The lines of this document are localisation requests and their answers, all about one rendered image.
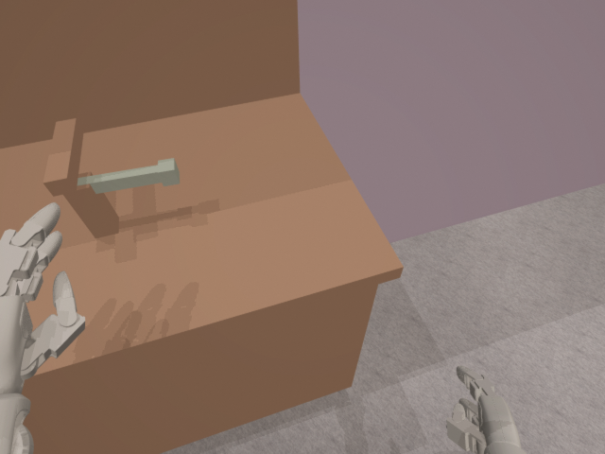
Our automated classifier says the robot left hand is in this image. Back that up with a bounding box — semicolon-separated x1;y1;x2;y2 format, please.
0;202;85;394

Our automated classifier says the counter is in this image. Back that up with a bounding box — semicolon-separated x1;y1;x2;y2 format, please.
0;0;404;454

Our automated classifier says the left robot forearm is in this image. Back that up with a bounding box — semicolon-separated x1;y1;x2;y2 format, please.
0;393;34;454

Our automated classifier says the tap lever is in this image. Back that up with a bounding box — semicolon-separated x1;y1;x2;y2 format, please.
77;158;180;194

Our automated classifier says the robot right hand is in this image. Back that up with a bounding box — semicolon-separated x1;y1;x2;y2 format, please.
446;365;522;454

